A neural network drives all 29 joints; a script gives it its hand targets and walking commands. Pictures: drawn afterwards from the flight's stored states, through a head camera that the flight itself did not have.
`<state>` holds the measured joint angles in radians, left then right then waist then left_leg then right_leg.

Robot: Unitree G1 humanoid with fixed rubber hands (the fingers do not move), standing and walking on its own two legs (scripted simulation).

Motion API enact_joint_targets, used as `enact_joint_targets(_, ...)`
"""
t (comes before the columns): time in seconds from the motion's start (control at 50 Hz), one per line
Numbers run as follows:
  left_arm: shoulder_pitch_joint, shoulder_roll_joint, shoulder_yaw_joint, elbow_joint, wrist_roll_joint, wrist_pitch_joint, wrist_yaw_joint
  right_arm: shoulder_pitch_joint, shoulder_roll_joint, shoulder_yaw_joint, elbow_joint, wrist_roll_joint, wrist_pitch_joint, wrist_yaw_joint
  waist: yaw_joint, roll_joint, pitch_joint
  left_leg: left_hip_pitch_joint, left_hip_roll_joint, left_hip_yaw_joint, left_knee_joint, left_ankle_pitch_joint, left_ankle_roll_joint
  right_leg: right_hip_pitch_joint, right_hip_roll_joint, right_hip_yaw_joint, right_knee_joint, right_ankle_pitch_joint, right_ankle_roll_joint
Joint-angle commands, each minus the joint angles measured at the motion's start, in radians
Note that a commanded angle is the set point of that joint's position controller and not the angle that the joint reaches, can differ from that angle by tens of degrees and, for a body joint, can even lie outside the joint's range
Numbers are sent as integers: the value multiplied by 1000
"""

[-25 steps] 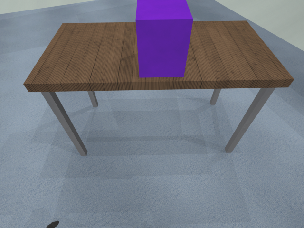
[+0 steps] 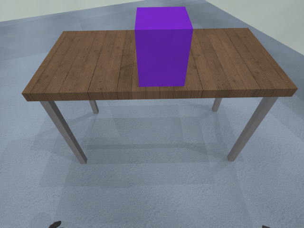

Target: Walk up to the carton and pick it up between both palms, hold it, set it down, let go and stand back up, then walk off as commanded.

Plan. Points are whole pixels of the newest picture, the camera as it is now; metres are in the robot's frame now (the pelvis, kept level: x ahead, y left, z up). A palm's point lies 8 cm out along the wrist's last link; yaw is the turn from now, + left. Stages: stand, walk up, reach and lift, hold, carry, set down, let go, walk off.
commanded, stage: stand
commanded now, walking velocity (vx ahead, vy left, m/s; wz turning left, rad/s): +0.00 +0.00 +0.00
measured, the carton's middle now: (161, 48) +0.79 +0.01 +0.07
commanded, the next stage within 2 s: none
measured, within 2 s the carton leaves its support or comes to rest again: neither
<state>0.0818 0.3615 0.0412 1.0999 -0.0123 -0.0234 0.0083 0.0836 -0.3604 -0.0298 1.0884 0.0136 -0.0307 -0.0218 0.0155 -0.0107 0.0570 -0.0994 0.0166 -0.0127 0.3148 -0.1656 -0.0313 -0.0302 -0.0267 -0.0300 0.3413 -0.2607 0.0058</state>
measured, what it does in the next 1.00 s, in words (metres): stands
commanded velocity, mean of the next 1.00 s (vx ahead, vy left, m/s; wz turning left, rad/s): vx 0.00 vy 0.00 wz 0.00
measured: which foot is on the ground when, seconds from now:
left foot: down 0.00-1.00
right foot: down 0.00-1.00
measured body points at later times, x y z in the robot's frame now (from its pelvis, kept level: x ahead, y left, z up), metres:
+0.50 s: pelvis +0.00 -0.01 +0.00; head +0.01 -0.02 +0.45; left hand +0.08 +0.30 -0.12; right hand +0.10 -0.31 -0.13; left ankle +0.01 +0.14 -0.75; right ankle -0.05 -0.12 -0.75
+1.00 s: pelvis +0.01 -0.02 +0.00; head +0.02 -0.02 +0.45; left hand +0.09 +0.30 -0.12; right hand +0.08 -0.32 -0.13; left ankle +0.01 +0.14 -0.75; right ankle -0.05 -0.12 -0.75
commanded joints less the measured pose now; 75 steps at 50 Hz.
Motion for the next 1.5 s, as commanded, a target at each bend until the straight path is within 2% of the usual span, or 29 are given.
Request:
enact_joint_targets(0.0,-6,184,38,-26,5,-1,18,-26,-197,-43,-49,-4,-8,-10,-12,-44,-48,61,140,-69,-36,354,48,-11,-124,41,-52,415,-18)
enact_joint_targets(0.08,-6,174,29,-24,-2,2,13,-93,-188,-28,-69,3,-3,-6,18,21,-66,49,103,-47,-47,225,26,1,-114,48,-93,275,-4)
enact_joint_targets(0.16,4,229,56,-42,3,-16,23,-65,-177,-34,-46,-13,7,-11,6,49,-41,62,106,-13,-31,254,16,-17,-119,39,-54,372,-19)
enact_joint_targets(0.2,9,219,51,-38,-3,-13,21,-10,-153,-24,-27,-4,-3,-17,-22,14,-73,91,127,-42,-27,253,29,-42,-135,71,-75,387,-28)
enact_joint_targets(0.24,32,155,37,-29,-5,-25,15,-32,-174,-26,-47,-2,0,-16,2,-45,-55,45,119,-21,-33,193,32,-5,-127,44,-75,352,-23)
enact_joint_targets(0.34,30,136,36,-32,-6,-9,9,16,-210,-29,-25,-1,-5,-17,-7,17,-53,55,118,-20,-25,285,31,-1,-129,58,-60,375,-19)
enact_joint_targets(0.38,18,140,37,-40,1,-12,13,-11,-152,-19,-35,1,-7,-20,-8,-43,-46,54,125,-47,-27,236,29,-21,-114,54,-77,336,-15)
enact_joint_targets(0.44,15,203,56,-46,-5,-9,16,-29,-216,-34,-39,-13,-2,-24,-12,32,-29,41,121,-29,-24,230,37,-28,-127,63,-71,340,-21)
enact_joint_targets(0.54,19,154,38,-59,-4,-8,18,-10,-183,-29,-42,-3,-12,-19,-3,-49,-79,50,127,-51,-23,278,46,-4,-127,51,-56,421,-14)
enact_joint_targets(0.62,33,162,31,-56,-9,-2,22,26,-193,-43,-37,-15,5,-22,-4,57,-22,42,123,-21,-29,219,33,-32,-124,64,-58,340,-29)
enact_joint_targets(0.68,39,171,34,-64,-6,-10,13,63,-159,-21,-18,-9,3,-18,-21,1,-39,62,140,-43,-29,283,33,-35,-112,48,-59,348,-15)
enact_joint_targets(0.7,55,148,35,-65,-7,-10,17,42,-138,-17,-35,-4,5,-12,-8,-78,-13,38,133,-50,-14,248,39,-49,-103,42,-72,335,-11)
enact_joint_targets(0.74,22,158,36,-85,-2,-11,13,15,-227,-43,-43,-16,-2,-21,-11,45,-53,62,118,-12,-12,238,35,-42,-115,60,-80,304,-9)
enact_joint_targets(0.76,4,193,47,-81,-2,-6,17,2,-161,-21,-39,-14,0,-16,-19,-5,-26,50,124,-25,-23,229,32,-55,-115,62,-59,346,-19)
enact_joint_targets(0.78,16,160,40,-81,-6,-10,17,-34,-207,-36,-54,-19,2,-19,9,36,-24,20,114,-18,-25,205,31,-26,-116,64,-65,311,-19)
enact_joint_targets(0.88,43,187,45,-75,-6,-7,16,-7,-213,-32,-55,-6,2,-25,-7,23,-65,52,119,-19,-6,240,40,-30,-114,59,-56,384,-22)
enact_joint_targets(0.92,50,160,33,-69,-3,-6,18,44,-149,-12,-22,-3,2,-22,-6,-49,-18,31,120,-33,-27,196,21,-16,-120,69,-58,403,-12)
enact_joint_targets(1.0,56,196,34,-64,-7,-11,15,7,-195,-21,-46,-12,0,-18,-18,-29,-50,70,125,-45,-12,204,42,-40,-108,62,-89,378,-15)
enact_joint_targets(1.04,48,205,50,-74,2,-8,20,27,-207,-36,-59,-11,3,-13,-27,44,-58,62,122,-12,-22,214,38,-34,-116,72,-57,363,-24)
enact_joint_targets(1.1,43,180,29,-75,-8,-9,15,8,-182,-19,-50,-8,-9,-15,-6,-41,-92,73,133,-44,-7,252,45,-9,-107,70,-69,430,-22)
enact_joint_targets(1.16,62,176,44,-72,0,-17,18,6,-213,-29,-45,-16,-12,-18,7,37,-81,43,116,-13,-4,284,43,10,-127,67,-34,477,-20)
enact_joint_targets(1.26,37,192,40,-80,-1,-3,16,50,-202,-31,-54,2,-5,-24,-30,-31,-54,65,130,-30,4,294,39,-38,-101,68,-62,402,-20)
enact_joint_targets(1.28,47,175,41,-64,2,-9,22,24,-180,-26,-50,-11,3,-20,-10,40,-24,62,133,-22,-18,312,30,-50,-104,52,-58,350,-20)
enact_joint_targets(1.32,75,172,29,-58,-10,-3,22,64,-168,-17,-36,-20,3,-27,-30,37,-11,73,132,-18,-4,290,32,-55,-105,61,-53,380,-8)
enact_joint_targets(1.36,59,146,26,-78,-7,-1,14,39,-191,-25,-55,-15,1,-24,8,23,-41,55,129,-26,-11,317,37,-19,-108,55,-63,362,-7)
enact_joint_targets(1.38,42,153,19,-64,4,-7,25,56,-156,-18,-36,2,8,-16,-27,-15,-61,89,133,-44,-46,258,31,-50,-109,61,-64,344,-19)
enact_joint_targets(1.4,79,164,29,-72,-8,-7,19,27,-229,-35,-54,-15,1,-25,7,33,-37,65,137,-18,-23,232,45,-34,-110,74,-79,330,-11)
enact_joint_targets(1.42,17,182,35,-76,4,-3,21,6,-204,-38,-60,-7,6,-24,-18,10,-14,40,121,-24,-23,244,39,-61,-105,82,-60,387,-24)
enact_joint_targets(1.48,69,199,43,-65,-5,-7,22,31,-151,-14,-47,-17,4,-15,9,31,-27,18,128,-46,-20,285,37,-15,-111,61,-57,346,-17)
